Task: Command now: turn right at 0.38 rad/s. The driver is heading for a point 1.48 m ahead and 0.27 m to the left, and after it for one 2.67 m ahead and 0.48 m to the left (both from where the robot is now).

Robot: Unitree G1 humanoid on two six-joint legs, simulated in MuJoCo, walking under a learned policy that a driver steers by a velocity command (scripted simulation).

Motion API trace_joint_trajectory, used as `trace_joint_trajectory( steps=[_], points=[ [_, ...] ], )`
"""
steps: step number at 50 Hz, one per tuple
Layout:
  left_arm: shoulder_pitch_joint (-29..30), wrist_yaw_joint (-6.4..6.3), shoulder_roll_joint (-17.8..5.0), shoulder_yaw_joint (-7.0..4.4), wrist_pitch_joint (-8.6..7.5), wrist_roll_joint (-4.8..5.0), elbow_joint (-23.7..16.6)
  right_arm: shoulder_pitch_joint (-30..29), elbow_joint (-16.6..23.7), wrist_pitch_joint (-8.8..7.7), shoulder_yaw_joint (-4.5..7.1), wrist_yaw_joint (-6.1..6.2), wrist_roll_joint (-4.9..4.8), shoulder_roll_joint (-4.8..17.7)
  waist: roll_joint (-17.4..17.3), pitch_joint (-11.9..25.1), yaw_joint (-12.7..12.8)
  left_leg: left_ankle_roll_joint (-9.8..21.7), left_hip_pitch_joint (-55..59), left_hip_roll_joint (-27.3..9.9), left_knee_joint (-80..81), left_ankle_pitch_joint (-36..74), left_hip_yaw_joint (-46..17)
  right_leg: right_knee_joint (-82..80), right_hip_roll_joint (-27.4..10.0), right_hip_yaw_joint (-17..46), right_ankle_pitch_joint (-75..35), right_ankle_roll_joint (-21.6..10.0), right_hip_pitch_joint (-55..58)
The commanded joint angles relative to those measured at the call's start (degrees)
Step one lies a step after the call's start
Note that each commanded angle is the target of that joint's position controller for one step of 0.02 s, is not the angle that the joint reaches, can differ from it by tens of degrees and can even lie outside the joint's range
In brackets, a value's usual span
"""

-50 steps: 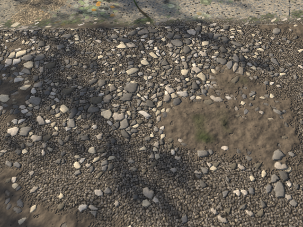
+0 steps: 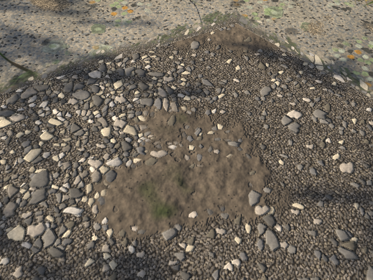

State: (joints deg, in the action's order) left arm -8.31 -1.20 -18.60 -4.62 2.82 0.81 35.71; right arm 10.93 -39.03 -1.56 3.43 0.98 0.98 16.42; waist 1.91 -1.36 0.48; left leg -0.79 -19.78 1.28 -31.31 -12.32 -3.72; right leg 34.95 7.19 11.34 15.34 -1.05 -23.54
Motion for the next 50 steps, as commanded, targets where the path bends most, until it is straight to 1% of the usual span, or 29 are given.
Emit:
trace_joint_trajectory(
  steps=[1, 2, 3, 4, 6, 9, 12, 14, 15, 16, 17, 18, 19, 21, 25, 27, 31, 34, 36, 37, 39, 40, 41, 42, 43, 44, 45, 47, 50],
  points=[
    [-1.65, -0.22, -7.77, -2.02, -1.79, -1.06, -4.8, 0.14, 5.04, -0.68, 3.0, 0.03, 2.46, 10.85, -16.84, 5.76, 0.48, 17.51, 7.71, -24.59, 15.02, 15.92, -27.57, 22.73, -1.17, -1.48, 21.62, 2.28, -8.24],
    [-2.67, -0.07, -9.67, -2.91, -1.78, -0.4, -3.34, -1.28, 5.42, -0.73, 2.34, 0.21, 1.6, 8.88, -12.24, 5.28, 0.87, 16.73, 7.63, -22.15, 13.53, 16.75, -22.69, 29.08, -1.5, -0.77, 18.68, 3.03, -8.8],
    [-3.81, -0.27, -8.66, -2.92, -1.29, -0.16, -1.63, -2.9, 5.42, -0.7, 2.06, 0.26, 0.59, 7.83, -9.31, 4.52, 1.58, 13.93, 8.27, -18.24, 12.01, 16.78, -17.0, 31.33, -1.8, -1.11, 15.73, 4.11, -9.05],
    [-3.82, -0.54, -7.27, -2.59, -0.82, -0.36, -1.11, -3.32, 5.2, -0.69, 1.81, 0.32, -0.38, 7.08, -8.9, 4.15, 1.23, 12.47, 9.85, -16.41, 11.0, 18.18, -14.26, 32.39, -1.93, -1.07, 13.19, 4.97, -10.26],
    [-2.82, -0.46, -3.78, -1.41, -0.36, -0.13, -0.98, -2.44, 4.5, -0.3, 1.17, 0.39, -0.56, 5.85, -9.25, 4.38, 0.55, 12.15, 10.53, -13.89, 10.16, 24.31, -9.24, 29.34, -2.1, -2.82, 10.97, 6.33, -8.0],
    [0.04, -0.14, -0.44, 0.17, -0.41, -0.19, -1.85, -2.16, 3.78, 0.42, 1.14, 0.43, -0.33, 5.59, -12.73, 6.4, -0.71, 11.82, 12.87, -12.22, 8.88, 25.63, -5.89, 14.0, -5.28, -7.18, 11.07, 7.09, -0.95],
    [0.49, 0.27, -1.32, 0.1, -0.43, 0.27, -1.52, 0.02, 2.79, 1.21, 1.7, 0.16, -0.9, 7.62, -14.55, 6.44, -2.19, 12.68, 13.33, -13.19, 8.1, 24.58, -7.73, 0.62, -5.71, -10.27, 8.15, 6.47, 5.43],
    [-2.36, 0.48, -1.33, 0.05, -0.6, -0.12, 0.24, 0.36, 2.08, 1.22, 1.24, -0.04, -1.83, 6.71, -12.63, 5.25, -0.37, 10.38, 10.77, -12.05, 7.07, 21.87, -7.24, -15.5, -5.5, -11.02, -5.32, 4.2, 12.8],
    [-2.43, 0.32, -2.94, -0.04, -0.66, -0.71, -0.01, 2.58, 1.39, 0.55, 0.9, -0.23, -1.61, 6.03, -10.35, 5.85, -1.01, 7.39, 7.45, -11.44, 7.2, 17.83, -7.1, -16.89, -7.89, -7.55, -11.04, 2.4, 18.42],
    [-3.46, -0.15, -6.17, -0.49, -0.66, -1.24, -0.57, 2.93, 1.64, -0.33, 0.27, -0.67, -0.02, 4.56, -3.4, 8.11, -2.03, 3.92, 3.6, -8.57, 3.32, 11.27, -3.63, -13.86, -14.28, -1.45, -24.61, 0.22, 23.86],
    [-0.94, 0.0, -6.11, -0.36, -0.67, -1.78, 0.87, 4.63, 1.58, -0.94, -0.44, -0.89, 0.69, 1.91, 7.39, 7.97, -5.3, 0.64, 5.65, -4.6, 5.83, -0.17, 1.13, -10.91, -16.05, -0.57, -20.08, -3.87, 17.65],
    [0.82, 0.57, -2.3, 0.28, -1.03, -1.56, -0.4, 0.98, 1.32, -0.98, -0.22, -0.8, 1.33, 4.17, 4.96, 6.26, -2.45, -1.45, 7.9, -4.17, 5.01, 0.33, 1.64, -11.85, -14.21, -1.02, -12.22, -4.46, 14.44],
    [0.31, 0.72, -1.07, 0.69, -1.38, -2.02, 0.23, -1.1, 1.33, -0.94, 0.13, -0.86, 0.94, 4.87, 3.51, 4.82, -1.61, -1.79, 7.74, -3.82, 4.87, 1.88, 1.93, -12.21, -12.98, -1.69, -8.29, -3.17, 13.37],
    [-0.3, 0.64, -2.24, 0.5, -2.16, -1.77, 0.87, -1.43, 1.17, -0.36, 0.2, -0.44, 0.35, 4.64, 2.72, 2.31, -1.2, -1.26, 7.58, -3.86, 4.43, 4.67, 1.88, -12.16, -11.84, -2.37, -7.66, -1.72, 11.37],
    [-1.66, 0.22, -0.82, 1.1, -2.69, -1.68, 1.94, 0.25, -0.31, 0.01, 0.11, -0.17, -0.11, 3.53, 1.97, 1.1, -1.38, -0.91, 7.66, -4.01, 4.96, 5.32, 1.41, -11.74, -11.04, -3.51, -6.69, -1.05, 10.66],
    [-1.95, -0.17, -2.12, 0.62, -2.67, -1.71, 1.92, -0.76, -0.22, 0.23, 0.39, -0.12, -0.65, 4.44, 1.23, 0.16, -0.65, -0.68, 5.09, -3.56, 3.85, 5.96, 1.06, -11.43, -10.8, -4.22, -5.89, -1.04, 11.78],
    [-3.62, -1.31, -5.31, -0.86, -1.98, -1.19, 1.87, -1.69, 1.48, 0.71, 1.06, 0.12, -1.48, 5.63, 3.46, 0.54, 0.07, -0.73, -0.81, -2.16, -3.2, 4.67, 1.46, -12.54, -15.96, -1.32, -8.74, -5.07, 13.61],
    [-2.32, -1.84, -5.27, -1.28, -1.7, -1.02, 1.11, -0.14, 2.41, 1.42, 1.41, -0.27, -1.48, 5.17, 7.42, 1.39, -0.3, -0.52, -3.97, -2.18, -11.67, -7.62, 2.8, -12.68, -22.01, 1.55, -14.14, -9.48, 13.13],
    [-0.06, -2.07, -5.21, -1.34, -1.93, -0.76, 0.31, 0.37, 3.2, 1.79, 1.57, -0.98, -1.62, 4.69, 7.16, 1.25, -0.75, 0.44, -5.51, -3.07, -15.61, -15.26, 3.55, -11.28, -24.82, 1.67, -19.71, -11.22, 12.55],
    [-0.21, -2.07, -5.95, -1.65, -2.03, -0.46, 0.27, 0.97, 3.26, 1.91, 1.44, -1.37, -1.86, 4.24, 6.22, 2.31, -0.57, 1.27, -4.78, -3.03, -14.38, -15.49, 4.95, -11.5, -25.05, 0.81, -14.87, -10.95, 12.63],
    [0.24, -1.79, -6.78, -1.99, -2.26, 0.51, 0.43, 3.8, 2.29, 1.88, 1.57, -1.99, -2.3, 4.02, 4.58, 2.62, -1.73, 3.7, 2.99, -1.45, -7.63, -9.63, 7.2, -10.55, -22.8, -2.1, 6.41, -8.53, 6.98],
    [0.71, -1.45, -4.95, -1.48, -2.4, 0.32, 0.45, 7.94, 0.61, 1.68, 2.18, -1.97, -2.45, 4.89, 2.04, 1.9, -3.29, 5.52, 9.99, -0.25, -3.16, -9.69, 5.86, -5.54, -19.53, -5.68, 16.06, -6.22, 0.66],
    [2.52, -0.98, -0.6, -0.31, -2.84, -0.51, -1.69, 12.98, -0.31, 1.07, 4.05, -1.47, -2.26, 11.03, -12.17, 0.17, -4.03, 11.71, 15.38, -9.61, 7.87, -21.46, -14.06, 12.18, -11.3, -15.41, 20.24, -0.78, -11.51],
    [8.97, -0.79, -0.78, -0.04, -4.25, 0.24, -5.67, 17.95, 0.27, -0.75, 4.35, -2.4, -1.58, 14.91, -20.57, -0.11, -7.51, 21.38, 19.74, -20.44, 21.87, -29.3, -44.14, 27.06, -3.0, -11.18, 24.78, 0.73, -24.4],
    [7.55, -0.29, -3.14, -0.75, -5.59, 1.39, -4.83, 15.11, 1.33, -2.15, 3.03, -2.33, -0.37, 11.61, -14.0, -0.89, -5.53, 21.14, 20.5, -22.69, 22.61, -29.88, -44.44, 32.57, -6.83, -4.61, 20.81, -0.51, -27.46],
    [5.42, 0.35, -4.47, -1.09, -6.43, 1.48, -3.41, 12.33, 2.12, -2.79, 2.47, -1.95, -0.59, 9.75, -10.52, -1.95, -3.55, 18.75, 18.78, -20.69, 21.2, -28.88, -38.93, 32.7, -8.54, -4.26, 14.95, -1.54, -26.6],
    [4.07, 0.55, -4.67, -1.37, -7.02, 0.47, -2.01, 10.22, 3.0, -2.79, 2.34, -1.56, -1.25, 9.37, -6.64, -1.95, -2.51, 16.4, 17.92, -18.06, 20.07, -25.37, -33.36, 30.8, -9.76, -4.85, 9.86, -1.6, -25.49],
    [4.28, 0.93, -4.06, -1.56, -7.81, -1.0, -1.12, 8.82, 3.66, -2.17, 1.72, -0.7, -1.34, 8.52, -5.99, -1.2, -1.9, 13.9, 15.59, -13.63, 20.73, -15.88, -25.26, 24.83, -10.8, -5.66, 0.43, -0.29, -20.53],
    [5.18, 1.36, -2.63, -1.15, -8.25, -1.17, -0.26, 11.17, 3.17, -2.14, 1.69, 0.16, -1.43, 8.08, -6.41, -0.13, -2.58, 13.52, 16.18, -10.63, 20.93, -3.27, -18.13, 16.58, -8.91, -7.62, -7.46, 2.34, -17.6]
  ],
)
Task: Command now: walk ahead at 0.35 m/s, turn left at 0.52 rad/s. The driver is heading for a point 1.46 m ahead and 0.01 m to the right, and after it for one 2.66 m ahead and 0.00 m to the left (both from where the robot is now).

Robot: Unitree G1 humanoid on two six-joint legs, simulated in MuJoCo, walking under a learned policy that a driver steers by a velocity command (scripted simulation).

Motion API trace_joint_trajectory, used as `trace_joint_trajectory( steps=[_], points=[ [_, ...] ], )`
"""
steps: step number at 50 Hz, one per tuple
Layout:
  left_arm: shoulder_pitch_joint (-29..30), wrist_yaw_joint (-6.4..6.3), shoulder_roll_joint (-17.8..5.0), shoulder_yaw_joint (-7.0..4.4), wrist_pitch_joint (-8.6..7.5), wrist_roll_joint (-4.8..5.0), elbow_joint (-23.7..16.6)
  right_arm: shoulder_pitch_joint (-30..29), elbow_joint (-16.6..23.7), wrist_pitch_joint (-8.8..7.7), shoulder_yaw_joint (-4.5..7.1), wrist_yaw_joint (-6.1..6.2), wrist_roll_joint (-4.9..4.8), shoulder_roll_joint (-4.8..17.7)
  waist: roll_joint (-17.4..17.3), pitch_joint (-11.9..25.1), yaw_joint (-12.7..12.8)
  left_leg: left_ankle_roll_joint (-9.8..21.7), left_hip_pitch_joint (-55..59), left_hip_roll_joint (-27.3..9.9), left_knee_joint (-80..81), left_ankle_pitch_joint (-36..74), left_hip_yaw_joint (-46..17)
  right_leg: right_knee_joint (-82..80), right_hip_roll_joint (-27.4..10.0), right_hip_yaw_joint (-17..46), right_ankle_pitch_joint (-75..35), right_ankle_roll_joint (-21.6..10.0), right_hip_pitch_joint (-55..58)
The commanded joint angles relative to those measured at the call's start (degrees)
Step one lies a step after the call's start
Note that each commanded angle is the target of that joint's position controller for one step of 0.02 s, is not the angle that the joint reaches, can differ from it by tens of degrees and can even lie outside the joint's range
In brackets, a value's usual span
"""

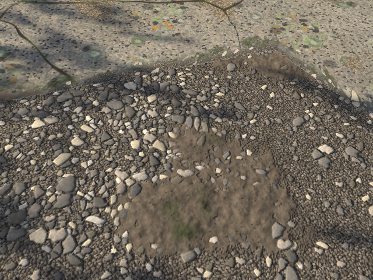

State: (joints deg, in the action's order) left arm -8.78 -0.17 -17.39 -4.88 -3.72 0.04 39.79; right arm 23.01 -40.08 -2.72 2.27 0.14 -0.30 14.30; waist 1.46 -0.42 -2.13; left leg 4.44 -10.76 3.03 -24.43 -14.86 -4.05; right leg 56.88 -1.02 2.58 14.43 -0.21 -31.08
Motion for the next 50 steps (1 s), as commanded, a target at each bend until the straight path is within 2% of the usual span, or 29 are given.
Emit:
trace_joint_trajectory(
  steps=[1, 4, 9, 12, 13, 14, 15, 16, 17, 18, 19, 20, 22, 25, 28, 31, 34, 35, 36, 37, 38, 39, 40, 41, 42, 43, 45, 46, 50],
  points=[
    [6.81, 0.32, -3.26, -0.65, -1.79, -0.32, -4.43, -0.11, 3.83, -0.93, 2.94, 1.22, -0.38, 10.33, -5.99, -1.32, -0.38, 8.1, 7.21, -11.89, 13.91, 1.06, -16.6, -9.2, -0.19, 1.03, -8.01, 2.22, -9.52],
    [10.61, 0.66, -2.14, -0.02, -2.15, 0.21, -5.01, 1.39, 2.78, -0.47, 3.38, 1.64, -0.8, 11.22, -7.99, -2.07, -1.78, 7.7, 5.94, -11.13, 13.24, 2.48, -15.42, -18.74, 1.13, 1.2, -11.59, 3.87, -6.68],
    [15.55, 1.75, -2.98, 0.18, -3.29, 1.02, -6.45, 2.51, 1.57, 0.4, 3.88, 1.7, -1.56, 11.85, -8.65, -3.13, -3.1, 7.53, 3.81, -11.76, 10.34, 2.73, -18.34, -26.92, 2.33, 1.57, -12.1, 3.81, -0.88],
    [12.34, 1.95, -5.37, -0.79, -4.15, 1.3, -6.01, 0.59, 1.93, 0.82, 4.21, 1.67, -1.6, 12.14, -11.08, -1.82, -0.61, 6.03, 4.04, -12.55, 6.93, 8.01, -21.4, -29.37, 2.74, 1.51, -9.07, 1.89, 6.51],
    [8.85, 1.79, -6.26, -1.34, -4.4, 1.29, -5.14, -0.45, 2.31, 0.95, 4.11, 1.63, -1.62, 11.57, -11.49, -0.51, 1.43, 5.09, 3.65, -11.81, 4.28, 11.41, -21.34, -31.41, 2.9, 0.76, -9.07, 0.65, 11.42],
    [2.99, 1.42, -7.7, -2.18, -4.57, 0.94, -3.59, -1.26, 2.73, 0.89, 3.56, 1.5, -1.16, 9.93, -10.88, 3.14, 4.33, 3.43, 2.53, -9.33, -1.79, 17.1, -18.96, -33.22, 2.19, 0.09, -10.14, -1.22, 19.95],
    [-5.77, 0.95, -10.13, -2.87, -4.63, 0.04, -2.53, -1.77, 3.73, 0.7, 2.38, 1.25, -0.15, 6.72, -6.77, 11.13, 8.17, 1.36, -3.25, -6.22, -16.14, 13.83, -15.11, -32.05, -5.6, 7.2, -6.78, -5.09, 34.26],
    [-13.1, 1.0, -15.05, -3.88, -4.03, -1.09, -0.48, 4.55, 4.9, 0.12, 0.93, 1.41, -0.94, 1.92, 11.25, 19.23, 6.02, -3.18, -22.64, 2.92, -35.88, -10.96, -8.22, -35.47, -18.65, 32.66, 4.99, -14.18, 53.44],
    [-13.49, 1.72, -11.2, -3.08, -3.87, 0.11, 0.85, 7.05, 3.71, -0.29, 1.44, 1.61, -2.53, 6.12, 14.28, 16.42, 5.58, -3.85, -31.85, 0.59, -45.45, -18.21, -8.31, -41.36, -21.96, 44.47, 17.37, -16.2, 52.13],
    [-10.34, 1.58, -7.0, -1.9, -3.59, 0.63, 0.29, 1.97, 3.32, -0.39, 2.36, 1.5, -2.65, 9.97, 8.36, 7.75, 6.39, -3.74, -34.68, -2.17, -48.44, -13.14, -8.08, -42.29, -19.58, 36.91, 18.11, -14.4, 45.11],
    [-7.71, 1.38, -5.37, -1.28, -3.11, 0.34, 0.05, -2.66, 3.95, -0.47, 2.34, 1.41, -1.75, 10.28, 4.1, 3.03, 6.09, -3.58, -33.82, -4.19, -47.96, -8.99, -5.74, -42.38, -17.06, 28.61, 11.34, -13.0, 38.47],
    [-6.23, 1.31, -4.1, -0.74, -2.78, -0.04, 0.41, -5.91, 4.72, -0.82, 2.28, 1.16, -0.78, 9.54, 2.22, -0.04, 5.4, -3.48, -32.87, -5.48, -45.5, -6.2, -5.12, -43.58, -14.81, 23.61, 4.62, -12.69, 32.91],
    [-5.34, 1.03, -3.11, -0.12, -2.85, -0.68, 0.97, -6.68, 5.15, -1.04, 2.01, 0.32, -0.71, 7.8, 3.93, -0.58, 3.28, -3.3, -28.88, -7.49, -41.13, -3.44, -3.99, -45.83, -11.97, 17.43, -2.72, -12.11, 27.57],
    [-6.39, 0.86, -5.06, -0.4, -3.19, 0.53, 2.57, -9.28, 6.18, -1.01, 0.73, -0.32, -0.18, 4.98, 3.82, -1.87, 2.8, -4.38, -28.99, -8.62, -32.88, -1.84, -0.76, -48.62, -11.78, 12.36, -9.56, -13.69, 24.37],
    [-7.03, 0.72, -7.4, -0.71, -2.81, 1.01, 3.43, -14.71, 7.58, -1.85, -0.37, -0.97, 0.16, 3.73, 2.72, -2.55, 4.32, -4.79, -25.96, -8.65, -21.17, 7.25, 1.53, -49.47, -10.22, 6.82, -14.2, -12.76, 22.49],
    [-10.61, 0.85, -8.62, -0.63, -2.24, 1.8, 4.99, -20.47, 8.96, -2.45, -0.46, -1.6, -0.38, 4.15, 2.44, -2.81, 6.42, -4.73, -20.53, -6.66, -12.38, 14.26, 3.25, -48.57, -9.73, 4.76, -16.06, -11.12, 22.06],
    [-13.35, 0.69, -9.58, -0.62, -1.16, 2.17, 6.37, -22.94, 10.5, -2.92, 0.35, -2.13, -0.75, 6.03, 2.79, -3.12, 5.69, -3.47, -17.89, -5.23, -7.13, 13.11, 2.5, -45.76, -11.97, 7.14, -17.79, -9.62, 26.02],
    [-13.55, 0.56, -10.16, -0.73, -0.74, 2.06, 6.54, -21.91, 10.37, -3.08, 0.81, -2.18, -0.77, 6.93, 3.04, -2.48, 4.57, -2.87, -15.35, -4.66, -5.79, 11.89, 2.66, -43.89, -12.38, 7.65, -19.94, -8.94, 27.15],
    [-13.0, 0.44, -10.63, -0.74, -0.43, 1.99, 6.47, -18.59, 9.61, -3.18, 1.56, -2.03, -0.7, 8.13, 3.01, -0.56, 2.01, -1.86, -9.36, -3.64, -3.8, 11.45, 3.48, -39.59, -11.56, 6.79, -25.83, -7.85, 26.95],
    [-13.19, 0.41, -9.88, -0.33, -0.32, 1.63, 6.36, -11.78, 7.68, -3.09, 2.86, -1.58, -0.47, 10.22, 2.3, 3.85, -1.6, -0.48, 1.26, -2.92, -2.71, 11.27, 4.27, -31.08, -8.83, 4.86, -31.02, -6.38, 24.75],
    [-12.43, 0.44, -7.09, 0.87, -0.51, 0.58, 4.96, -2.31, 6.3, -2.82, 4.08, -0.86, 0.41, 13.49, -0.01, 11.36, -6.23, 2.44, 16.73, -10.19, -4.86, 10.94, -1.94, -16.58, -5.83, 2.95, -22.33, -4.15, 15.77],
    [-19.58, 0.4, 0.3, 3.14, -1.19, 0.55, 3.33, 2.73, 5.49, -2.16, 5.23, -0.53, 1.61, 19.11, -16.01, 21.73, -4.07, 10.44, 35.81, -26.95, -1.65, 2.3, -26.69, 5.63, 2.17, -1.29, 8.94, -0.12, -3.71],
    [-18.8, 0.37, -4.02, 2.17, -1.66, 1.99, 4.36, 3.85, 5.03, -1.89, 4.1, -0.75, 1.31, 14.06, -15.15, 23.18, -5.41, 11.64, 33.02, -27.56, 5.04, -5.35, -36.9, 14.4, 1.86, 5.21, 18.07, 0.0, -9.0],
    [-14.05, 0.38, -7.72, 0.85, -1.53, 3.22, 3.16, 0.13, 4.71, -1.86, 3.07, -0.74, 0.72, 11.21, -11.55, 13.19, -4.73, 9.21, 26.12, -25.6, 6.04, -5.79, -27.8, 17.15, -0.78, 4.9, 14.07, -0.27, -13.18],
    [-10.99, 0.21, -7.25, 0.92, -1.31, 2.89, 2.39, -3.56, 4.7, -1.97, 2.47, -0.82, 0.51, 9.33, -9.07, 8.24, -3.19, 7.92, 19.12, -23.05, 7.19, -1.85, -20.49, 15.81, -3.2, 3.34, 9.45, -0.24, -12.59],
    [-9.48, 0.13, -6.58, 0.8, -0.88, 2.06, 2.15, -6.64, 4.33, -2.19, 1.98, -1.03, 0.64, 7.53, -7.99, 4.47, -1.49, 7.27, 12.8, -20.73, 9.22, 2.28, -15.2, 13.17, -4.61, 2.97, 6.39, 0.0, -10.96],
    [-10.71, 0.26, -4.51, 0.73, 0.63, 1.82, 2.77, -9.56, 3.78, -3.23, 1.89, -1.23, 1.21, 6.01, -8.38, 1.7, 1.25, 6.35, 5.09, -18.1, 12.92, 9.31, -7.43, 10.58, -6.23, 3.16, 2.49, 0.31, -5.08],
    [-11.32, 0.32, -2.87, 1.0, 1.31, 1.85, 2.62, -10.4, 3.1, -3.69, 2.21, -1.17, 1.13, 6.51, -8.22, 1.46, 2.42, 7.14, 3.37, -18.52, 14.67, 10.38, -5.51, 10.04, -6.26, 2.79, 1.45, 0.77, -4.42],
    [-6.23, 0.5, -2.13, 1.08, 2.3, 1.21, 0.18, -10.54, 0.85, -4.52, 3.13, -0.59, 1.0, 8.08, -5.11, -2.14, 2.49, 7.22, 3.12, -18.45, 17.47, 15.79, 2.57, 1.12, -6.62, 3.8, -7.0, 1.55, -8.06]
  ],
)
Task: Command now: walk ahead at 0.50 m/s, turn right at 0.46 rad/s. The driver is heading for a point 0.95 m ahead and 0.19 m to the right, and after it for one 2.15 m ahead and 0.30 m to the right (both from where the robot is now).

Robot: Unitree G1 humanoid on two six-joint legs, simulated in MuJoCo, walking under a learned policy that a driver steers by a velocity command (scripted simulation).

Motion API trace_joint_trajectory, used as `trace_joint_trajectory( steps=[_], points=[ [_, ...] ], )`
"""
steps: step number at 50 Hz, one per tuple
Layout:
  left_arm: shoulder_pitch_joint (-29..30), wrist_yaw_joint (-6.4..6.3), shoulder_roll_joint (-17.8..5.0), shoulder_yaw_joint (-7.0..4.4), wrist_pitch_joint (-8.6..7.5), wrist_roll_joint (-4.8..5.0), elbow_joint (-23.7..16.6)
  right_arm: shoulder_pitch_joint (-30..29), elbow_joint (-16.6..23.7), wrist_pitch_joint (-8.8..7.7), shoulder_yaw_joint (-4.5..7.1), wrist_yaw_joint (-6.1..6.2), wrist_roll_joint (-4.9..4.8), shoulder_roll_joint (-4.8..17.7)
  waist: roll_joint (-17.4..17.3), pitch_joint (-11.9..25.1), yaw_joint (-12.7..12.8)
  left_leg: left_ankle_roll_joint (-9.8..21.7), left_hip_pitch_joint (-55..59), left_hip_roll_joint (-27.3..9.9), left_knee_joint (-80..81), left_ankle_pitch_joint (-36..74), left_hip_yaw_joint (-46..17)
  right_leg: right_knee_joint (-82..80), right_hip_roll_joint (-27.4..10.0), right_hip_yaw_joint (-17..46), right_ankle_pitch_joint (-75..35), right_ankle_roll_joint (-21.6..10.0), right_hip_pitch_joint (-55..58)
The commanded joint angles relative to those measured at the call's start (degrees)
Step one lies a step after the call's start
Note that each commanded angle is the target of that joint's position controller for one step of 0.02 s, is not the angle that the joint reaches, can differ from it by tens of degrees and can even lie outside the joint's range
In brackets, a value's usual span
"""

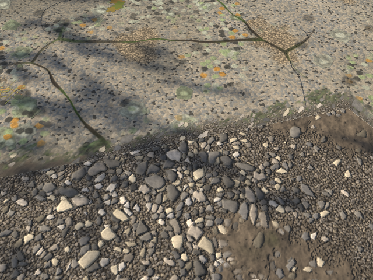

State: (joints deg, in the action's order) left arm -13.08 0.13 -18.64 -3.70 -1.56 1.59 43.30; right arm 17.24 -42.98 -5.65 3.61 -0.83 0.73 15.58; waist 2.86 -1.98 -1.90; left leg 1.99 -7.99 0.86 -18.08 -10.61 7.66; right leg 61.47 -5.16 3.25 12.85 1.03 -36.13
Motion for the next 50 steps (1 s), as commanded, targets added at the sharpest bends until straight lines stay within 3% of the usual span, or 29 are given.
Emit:
trace_joint_trajectory(
  steps=[1, 5, 9, 11, 12, 13, 14, 15, 16, 17, 18, 19, 21, 23, 29, 31, 34, 36, 37, 38, 39, 40, 41, 42, 43, 44, 45, 47, 50],
  points=[
    [-0.51, 0.6, -0.54, 0.07, -0.07, -0.4, -3.8, -4.58, 3.32, -1.47, 1.96, 0.59, -0.06, 7.37, -6.18, -0.85, 1.92, 9.16, 0.82, -15.71, 11.24, 12.08, -6.92, -7.32, -2.32, 2.6, -8.85, 0.11, -2.61],
    [7.5, 2.34, 0.27, 0.76, -0.64, -0.43, -6.57, -2.06, 1.62, -0.61, 2.78, 1.23, -0.66, 10.05, -4.61, -2.96, -1.0, 7.91, 3.27, -16.0, 11.44, 12.7, -1.13, -19.15, -1.22, -1.6, -15.37, -1.21, -0.6],
    [12.47, 3.39, -1.11, 0.43, -0.46, -0.39, -9.82, 0.47, -0.21, 0.91, 3.58, 1.23, -2.0, 11.88, -4.75, -4.25, -1.86, 6.36, 11.0, -17.96, 7.74, 17.43, 1.3, -24.32, -0.07, -4.23, -9.59, -4.0, -2.01],
    [10.89, 3.56, -2.68, -0.43, -0.17, -0.54, -10.64, 0.16, -0.28, 1.79, 4.04, 1.46, -2.41, 13.6, -6.46, -1.42, 0.13, 5.13, 13.34, -17.85, 0.56, 35.33, 3.12, -24.94, 3.29, -7.6, -3.63, -6.2, 3.26],
    [6.42, 3.42, -4.3, -1.43, 0.06, -0.49, -9.99, -0.26, -0.15, 2.31, 4.19, 1.61, -2.64, 14.27, -7.19, 1.86, 2.96, 4.33, 13.17, -17.12, -6.99, 44.38, 4.23, -25.25, 5.83, -9.35, -1.33, -7.61, 9.75],
    [-2.44, 2.9, -6.94, -3.14, 0.27, -0.22, -7.78, -0.98, 0.15, 2.75, 3.87, 1.78, -2.86, 13.73, -6.43, 6.62, 8.0, 2.6, 9.2, -14.97, -18.83, 46.74, 6.1, -28.49, 8.83, -10.29, -3.68, -9.58, 22.21],
    [-12.35, 1.76, -11.67, -5.24, 0.93, 0.01, -5.35, 0.05, 1.12, 2.46, 2.82, 2.08, -1.63, 11.45, -1.75, 12.04, 11.91, -0.25, -4.52, -12.56, -36.07, 31.3, 6.09, -29.22, 4.82, -1.26, -5.49, -12.58, 40.25],
    [-9.85, 1.29, -18.31, -5.92, 0.53, 0.44, -6.1, 5.22, 4.61, 1.08, 0.1, 1.46, 0.64, 2.77, 13.62, 16.02, 4.06, -4.25, -30.34, -0.58, -56.36, -22.18, 0.87, -35.21, -9.92, 32.32, 4.97, -23.12, 56.79],
    [-11.02, 1.71, -13.89, -4.51, -0.62, 0.0, -8.31, -0.07, 5.09, -1.02, 0.45, 0.79, -1.39, 7.36, 6.26, 23.31, 8.5, -3.51, -36.12, 0.33, -62.35, -24.64, -12.85, -44.16, -14.08, 45.85, 12.87, -25.29, 59.41],
    [-9.32, 1.97, -10.37, -3.51, -1.54, -0.46, -7.38, -5.62, 6.82, -1.97, 1.22, 0.43, -3.49, 10.29, 2.89, 14.79, 9.06, -2.33, -40.6, -2.25, -61.09, -18.57, -13.06, -45.69, -12.76, 37.66, 9.16, -22.17, 54.26],
    [-6.37, 1.94, -8.84, -3.01, -1.97, -0.27, -7.4, -6.35, 6.86, -2.54, 0.86, 0.74, -2.84, 9.6, -0.63, 9.63, 6.6, -1.59, -38.84, -4.77, -56.18, -13.39, -12.71, -45.27, -10.2, 30.42, 3.35, -20.15, 46.14],
    [-2.47, 1.77, -7.02, -2.46, -1.99, -0.4, -8.0, -6.23, 6.18, -2.63, 1.07, 1.21, -1.14, 9.6, -2.23, 6.63, 4.16, -1.92, -34.98, -6.56, -51.24, -10.29, -12.72, -45.23, -7.88, 24.87, -3.58, -18.56, 38.56],
    [0.65, 1.27, -5.61, -1.85, -2.1, -1.45, -9.34, -4.48, 5.8, -1.47, 1.47, 1.1, -0.19, 9.74, -0.38, 5.47, 1.25, -2.87, -28.53, -7.72, -46.95, -6.86, -12.97, -47.36, -5.44, 20.16, -12.42, -18.23, 30.63],
    [-0.07, 0.67, -6.33, -2.05, -2.39, -1.1, -8.55, -4.57, 5.72, -0.41, 1.05, 1.07, 0.27, 8.04, -1.03, 4.55, 0.83, -4.6, -27.14, -7.24, -42.61, -5.06, -11.61, -48.25, -4.33, 16.43, -18.74, -18.69, 26.54],
    [-4.94, -0.99, -8.09, -2.52, -1.57, -0.3, -5.93, -17.15, 8.71, -0.39, -0.58, 0.36, -0.23, 4.55, 1.08, 1.37, 5.35, -6.51, -22.78, -2.51, -18.13, 14.52, -10.26, -47.47, 0.72, 11.32, -12.05, -14.03, 21.78],
    [-7.02, -1.08, -7.92, -2.39, -1.46, -0.19, -4.73, -19.29, 9.03, -0.89, -0.59, -0.36, -0.88, 5.02, 1.71, 1.23, 6.56, -5.97, -20.98, -1.98, -14.39, 17.49, -10.44, -46.75, -0.79, 12.75, -9.26, -13.6, 23.37],
    [-8.97, -1.16, -6.88, -2.03, -1.21, -0.27, -3.11, -19.86, 9.3, -1.55, 0.01, -1.15, -0.94, 6.67, 2.62, 0.82, 6.57, -3.67, -21.16, -2.24, -10.83, 14.32, -11.52, -42.92, -3.78, 16.35, -9.15, -12.79, 29.53],
    [-8.6, -1.12, -7.2, -2.22, -0.86, -0.55, -2.6, -17.45, 8.94, -1.82, 0.57, -1.13, -0.95, 7.7, 4.21, 0.66, 5.03, -1.55, -18.72, -1.94, -9.76, 8.81, -10.62, -40.22, -5.05, 17.82, -14.0, -11.94, 32.2],
    [-7.73, -1.02, -6.76, -2.04, -0.71, -0.57, -2.69, -13.44, 7.89, -1.99, 1.17, -0.85, -0.75, 8.46, 4.26, 2.16, 2.65, -0.01, -13.2, -0.92, -7.51, 8.11, -9.08, -36.31, -3.59, 16.97, -20.48, -10.99, 32.41],
    [-7.45, -0.81, -4.93, -1.32, -0.71, -0.96, -3.05, -7.02, 6.62, -2.24, 2.06, -0.51, -0.25, 10.31, 2.89, 7.48, -0.44, 2.47, -2.6, -3.15, -8.0, 9.5, -10.48, -27.27, -0.46, 14.51, -24.2, -9.4, 30.44],
    [-9.69, -0.95, -2.66, -0.29, -0.89, -2.06, -4.07, 1.7, 5.75, -2.18, 2.9, -0.38, 0.32, 13.89, -4.52, 16.68, -2.55, 7.57, 13.85, -12.55, -10.73, 10.36, -22.22, -10.75, 4.28, 9.95, -13.55, -6.86, 20.9],
    [-16.43, -0.92, -0.04, 0.52, -1.65, -0.41, -4.13, 6.45, 2.64, -1.43, 3.81, -1.16, -0.17, 16.29, -22.43, 20.73, -0.27, 15.73, 27.51, -21.64, -2.34, -4.99, -48.35, 6.57, 11.86, 4.94, 17.55, -2.66, 1.66],
    [-13.46, -0.79, -4.94, -0.11, -2.07, 0.02, -3.74, 6.01, 2.84, -1.31, 2.35, -1.53, -1.98, 11.04, -15.7, 16.03, -1.58, 14.63, 25.87, -21.4, 1.62, -17.5, -53.18, 11.94, 8.35, 7.89, 19.11, -2.72, -5.46],
    [-6.35, -0.58, -7.1, -0.71, -2.34, 0.09, -5.03, 1.97, 3.51, -0.91, 1.58, -1.37, -2.09, 8.68, -10.13, 8.11, -2.09, 12.71, 18.8, -19.36, 2.43, -15.9, -45.21, 12.14, 5.53, 5.55, 13.74, -2.74, -7.74],
    [-1.85, -0.6, -6.52, -0.51, -2.84, -0.75, -6.08, -0.48, 4.21, -0.44, 1.25, -1.32, -1.31, 8.32, -5.61, 4.22, -1.65, 12.05, 12.09, -16.81, 3.24, -9.12, -39.65, 10.13, 3.85, 3.52, 10.08, -2.72, -6.76],
    [0.09, -0.51, -5.63, -0.59, -3.42, -1.63, -6.85, -1.82, 4.29, -0.17, 1.06, -1.23, -1.0, 7.85, -4.52, 1.63, -0.52, 12.15, 7.57, -14.84, 4.03, -2.33, -36.14, 6.27, 2.33, 3.03, 7.42, -2.49, -5.94],
    [-0.31, -0.36, -4.69, -0.56, -3.73, -2.01, -7.02, -2.27, 4.45, -0.18, 0.74, -1.02, -0.58, 7.25, -5.94, 2.11, 0.79, 11.77, 5.21, -12.92, 4.78, 2.73, -33.47, 3.18, 1.27, 2.98, 5.62, -2.21, -3.0],
    [-1.1, -0.19, -2.86, -0.13, -3.8, -2.22, -7.03, -1.82, 4.09, -0.1, 0.67, -0.66, -1.08, 6.99, -8.28, 3.33, 1.76, 12.38, 3.49, -11.04, 5.85, 8.36, -29.9, -2.82, 1.22, 1.69, 5.53, -0.88, -0.31],
    [3.87, -0.12, -0.67, 0.89, -3.81, -2.39, -8.41, -0.42, 3.12, 0.41, 1.49, 0.41, -1.85, 9.49, -8.04, 2.17, 0.81, 12.62, -0.98, -9.85, 7.07, 10.95, -25.78, -14.87, 2.23, -0.04, 1.13, 1.19, 2.4]
  ],
)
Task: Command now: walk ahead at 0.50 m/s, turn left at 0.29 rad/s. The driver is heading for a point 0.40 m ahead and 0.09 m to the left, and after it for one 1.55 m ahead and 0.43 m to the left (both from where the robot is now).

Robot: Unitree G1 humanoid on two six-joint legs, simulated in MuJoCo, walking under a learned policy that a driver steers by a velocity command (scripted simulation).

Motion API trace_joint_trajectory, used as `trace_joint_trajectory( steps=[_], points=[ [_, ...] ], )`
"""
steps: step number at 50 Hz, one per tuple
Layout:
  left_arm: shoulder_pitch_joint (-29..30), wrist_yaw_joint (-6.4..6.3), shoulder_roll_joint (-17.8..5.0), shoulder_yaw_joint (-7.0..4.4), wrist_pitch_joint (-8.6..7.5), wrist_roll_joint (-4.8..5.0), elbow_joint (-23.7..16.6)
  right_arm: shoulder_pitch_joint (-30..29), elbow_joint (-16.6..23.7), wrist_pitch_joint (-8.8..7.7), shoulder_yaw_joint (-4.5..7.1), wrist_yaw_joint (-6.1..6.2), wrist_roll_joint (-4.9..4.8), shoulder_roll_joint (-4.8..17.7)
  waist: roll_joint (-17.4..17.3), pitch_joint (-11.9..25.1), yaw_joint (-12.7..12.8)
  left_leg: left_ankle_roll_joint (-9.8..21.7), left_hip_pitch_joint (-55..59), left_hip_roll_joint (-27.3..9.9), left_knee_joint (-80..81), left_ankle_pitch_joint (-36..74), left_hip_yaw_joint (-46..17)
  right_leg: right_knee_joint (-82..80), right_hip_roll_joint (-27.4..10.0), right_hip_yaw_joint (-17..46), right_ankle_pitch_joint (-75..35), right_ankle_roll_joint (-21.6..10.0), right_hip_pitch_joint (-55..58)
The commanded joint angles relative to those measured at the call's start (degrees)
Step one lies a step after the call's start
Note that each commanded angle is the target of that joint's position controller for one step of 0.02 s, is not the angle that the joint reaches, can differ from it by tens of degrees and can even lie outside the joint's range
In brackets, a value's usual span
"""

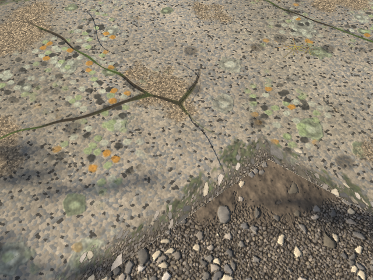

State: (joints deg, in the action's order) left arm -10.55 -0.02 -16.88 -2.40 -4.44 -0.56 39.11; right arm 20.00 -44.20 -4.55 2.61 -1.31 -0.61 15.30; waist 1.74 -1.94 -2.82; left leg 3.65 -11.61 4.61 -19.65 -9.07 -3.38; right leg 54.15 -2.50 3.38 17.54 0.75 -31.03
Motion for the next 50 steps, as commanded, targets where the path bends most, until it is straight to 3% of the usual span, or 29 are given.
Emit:
trace_joint_trajectory(
  steps=[1, 4, 7, 9, 11, 12, 13, 14, 15, 16, 17, 18, 20, 22, 27, 31, 33, 34, 35, 36, 37, 38, 39, 40, 42, 43, 47, 50],
  points=[
    [3.53, 0.19, -1.99, -0.14, -1.07, -0.13, -4.56, -2.58, 4.06, -0.43, 2.73, 1.21, -0.6, 10.43, -6.79, 1.72, 1.02, 10.31, 1.19, -12.9, 8.69, 8.94, -13.62, -11.73, 0.15, -0.31, -7.57, 1.85, -1.01],
    [8.64, 0.84, -2.42, -0.11, -1.67, 0.54, -5.24, 0.28, 3.11, 0.5, 3.02, 1.78, -0.78, 11.19, -6.92, 1.39, -0.88, 8.79, -1.16, -12.11, 7.78, 7.31, -13.07, -20.16, 2.39, -0.26, -17.31, 2.6, 4.33],
    [11.32, 1.15, -4.08, -0.77, -2.2, 1.08, -6.13, 2.46, 2.51, 1.23, 3.11, 2.07, -1.2, 11.07, -7.26, 1.33, -0.97, 7.47, 0.3, -13.12, 5.04, 3.1, -16.53, -24.85, 3.18, 1.19, -17.61, 1.94, 7.8],
    [9.76, 1.07, -5.47, -1.52, -2.57, 1.32, -5.92, 1.86, 2.7, 1.65, 3.29, 2.22, -1.2, 11.13, -8.31, 1.56, 0.89, 6.17, 0.8, -13.62, 2.19, 1.68, -18.96, -27.1, 2.94, 1.32, -15.2, 0.54, 12.04],
    [1.58, 0.39, -7.69, -2.92, -2.78, 0.84, -4.0, 0.86, 3.39, 1.78, 2.48, 2.15, -0.8, 8.34, -7.67, 5.39, 5.47, 3.36, -2.61, -9.7, -6.87, 2.59, -17.15, -30.03, 0.46, 1.82, -12.91, -2.41, 25.04],
    [-7.26, -0.21, -11.02, -3.88, -2.7, 0.11, -3.06, 0.54, 4.67, 1.56, 1.18, 1.97, 0.18, 4.59, -0.8, 12.76, 9.17, 1.12, -9.33, -5.9, -23.09, -5.27, -12.15, -29.88, -9.56, 11.19, -8.62, -6.04, 38.1],
    [-10.78, 0.05, -15.11, -4.92, -1.56, -0.21, -1.36, 7.19, 6.78, 0.97, 0.18, 2.05, -1.31, 1.69, 16.49, 18.43, 6.2, -1.45, -26.32, -0.05, -39.12, -24.86, -4.92, -35.18, -21.04, 34.62, 4.87, -14.25, 50.66],
    [-9.65, 0.44, -10.34, -4.02, -1.37, 0.48, -1.4, 6.54, 5.48, 1.07, 1.4, 2.31, -2.16, 7.39, 11.6, 13.35, 6.82, -2.29, -33.25, -4.29, -47.66, -23.56, -5.82, -37.96, -21.2, 38.86, 15.32, -14.44, 47.04],
    [-7.56, 0.39, -7.15, -3.13, -1.35, 0.77, -1.62, 1.91, 5.74, 1.41, 2.25, 2.29, -1.78, 9.94, 6.82, 7.05, 7.45, -2.55, -34.66, -5.96, -50.2, -18.39, -5.51, -38.44, -18.71, 30.72, 11.89, -12.47, 41.37],
    [-4.79, 0.49, -5.67, -2.54, -1.35, 0.45, -1.67, 0.19, 5.76, 1.77, 2.34, 2.31, -1.2, 9.38, 3.66, 4.27, 6.21, -3.12, -32.85, -7.61, -49.9, -14.21, -4.53, -39.29, -16.11, 23.69, 4.08, -11.31, 36.12],
    [-2.92, 0.56, -4.14, -2.13, -1.28, 0.22, -1.24, -1.35, 6.23, 1.96, 2.46, 2.11, -0.74, 8.71, 3.57, 2.04, 5.31, -3.53, -31.95, -8.9, -48.13, -11.43, -4.29, -40.45, -14.05, 18.63, -1.97, -10.97, 32.25],
    [-1.89, 0.47, -3.7, -1.96, -1.36, -0.18, -0.85, -1.72, 6.62, 2.26, 2.48, 1.72, -0.88, 7.76, 4.93, 1.11, 4.23, -3.71, -29.9, -10.25, -47.08, -9.52, -3.96, -41.77, -12.61, 14.31, -5.89, -10.43, 29.06],
    [-0.44, 0.37, -4.0, -2.21, -1.78, -0.26, -0.22, -2.75, 7.48, 3.01, 2.28, 1.43, -0.89, 5.9, 4.84, -0.14, 3.19, -4.9, -27.66, -10.25, -45.13, -8.23, -2.26, -42.61, -11.55, 7.42, -21.77, -11.01, 25.23],
    [0.29, 0.06, -5.92, -2.89, -1.8, -0.01, 0.79, -4.3, 8.98, 3.42, 2.0, 1.37, -0.23, 4.88, 3.75, 0.04, 2.43, -6.3, -27.38, -10.05, -40.16, -6.33, -0.97, -41.8, -11.74, 1.88, -36.65, -11.81, 24.42],
    [0.65, -1.2, -8.73, -3.51, 0.01, 0.71, 2.58, -10.11, 11.15, 3.31, 1.24, -0.56, -0.09, 3.72, 2.89, 2.27, 4.21, -5.37, -19.37, -8.61, -22.61, 8.59, 3.21, -40.19, -9.97, -8.0, -40.02, -10.24, 24.3],
    [0.11, -1.39, -11.08, -4.27, 0.98, 2.47, 3.63, -12.44, 13.61, 3.84, 2.5, -2.01, 0.15, 6.58, 3.18, 3.36, 3.65, -2.12, -16.27, -7.0, -16.07, 4.19, 4.45, -33.78, -12.32, -8.96, -41.51, -8.54, 28.96],
    [0.89, -1.61, -11.39, -4.52, 1.5, 3.31, 3.4, -7.14, 12.93, 4.03, 3.96, -1.9, 0.41, 9.08, 2.34, 6.1, 0.24, 0.62, -8.03, -3.88, -10.6, 4.02, 6.43, -22.81, -10.85, -10.84, -45.87, -6.48, 28.61],
    [-0.94, -1.51, -9.59, -3.93, 1.55, 2.77, 3.54, -1.53, 11.45, 4.05, 5.3, -1.02, 0.55, 11.8, -1.16, 9.36, -2.11, 2.78, 1.55, -2.37, -6.49, 12.28, 5.9, -11.88, -7.35, -12.54, -40.83, -3.97, 24.7],
    [-4.38, -1.09, -5.58, -2.41, 1.5, -0.6, 2.18, 0.95, 12.23, 4.39, 6.33, 0.56, 0.56, 17.36, -14.27, 14.08, -0.81, 8.2, 16.3, -15.65, -8.76, 39.95, -11.51, 6.6, -2.26, -13.49, -6.29, 0.09, 9.37],
    [-8.4, -0.32, -4.9, -1.32, 1.45, -1.22, 1.01, -2.92, 15.13, 4.06, 5.84, 0.51, 1.75, 19.48, -19.58, 23.3, 2.65, 21.47, 26.23, -28.29, -5.7, 38.32, -35.83, 22.83, 6.91, -4.61, 24.39, 2.55, -5.05],
    [-4.91, 0.16, -9.81, -2.52, 1.75, 0.04, 2.17, -4.04, 15.98, 4.0, 4.81, -0.04, 1.1, 14.51, -8.96, 24.0, -1.15, 18.99, 22.59, -25.08, -3.2, 29.81, -30.51, 24.57, 3.25, 2.69, 19.51, 2.05, -6.15],
    [-1.34, 0.08, -9.71, -2.44, 2.15, 1.25, 0.9, -6.59, 15.68, 3.78, 4.08, -0.1, 0.69, 12.63, -7.09, 17.35, -0.05, 15.82, 16.49, -22.06, -2.5, 24.07, -24.04, 22.55, 1.84, 1.85, 14.98, 1.38, -7.49],
    [-0.86, -0.62, -8.41, -2.29, 2.7, 0.76, 1.53, -8.36, 15.1, 3.94, 3.93, 0.08, -0.01, 11.59, -2.88, 12.39, 1.6, 12.63, 9.94, -18.82, -1.44, 18.3, -20.13, 17.91, -0.01, 1.57, 11.65, 1.63, -7.26],
    [-0.38, -1.32, -8.89, -2.51, 3.34, 0.21, 1.45, -10.25, 15.26, 4.3, 3.68, 0.49, -0.23, 10.96, -3.76, 9.97, 2.71, 11.27, 4.2, -16.98, -0.28, 15.13, -18.19, 13.5, -0.85, 1.75, 9.21, 1.92, -4.99],
    [-1.87, -1.48, -7.89, -2.35, 4.08, 0.07, 1.9, -12.44, 15.77, 4.77, 3.87, 0.97, 1.1, 11.65, -6.97, 9.03, 4.55, 10.92, -3.32, -14.28, 1.23, 15.18, -16.17, 9.69, 0.73, 0.48, 6.17, 2.83, 0.87],
    [-2.31, -1.63, -7.16, -2.15, 4.14, 0.04, 2.15, -12.57, 15.7, 4.84, 3.98, 1.3, 1.27, 11.73, -7.5, 9.48, 4.65, 11.1, -4.24, -13.77, 1.22, 15.94, -15.54, 7.14, 1.25, 0.34, 5.67, 3.35, 1.98],
    [-1.05, -1.89, -5.46, -1.42, 4.54, 0.19, 2.28, -12.5, 14.76, 5.26, 3.77, 2.47, 0.98, 11.1, -8.2, 11.09, 3.43, 10.22, -5.52, -13.04, 0.55, 8.87, -14.51, -1.59, 0.99, 0.43, 1.39, 4.4, 5.31],
    [0.92, -1.54, -5.38, -1.32, 4.59, 0.47, 1.35, -12.19, 13.91, 5.75, 3.37, 2.34, 1.35, 10.44, -10.12, 9.51, 2.1, 9.49, -7.29, -12.88, 0.97, -0.54, -16.19, -6.81, 1.06, 0.03, 0.43, 3.9, 8.14]
  ],
)
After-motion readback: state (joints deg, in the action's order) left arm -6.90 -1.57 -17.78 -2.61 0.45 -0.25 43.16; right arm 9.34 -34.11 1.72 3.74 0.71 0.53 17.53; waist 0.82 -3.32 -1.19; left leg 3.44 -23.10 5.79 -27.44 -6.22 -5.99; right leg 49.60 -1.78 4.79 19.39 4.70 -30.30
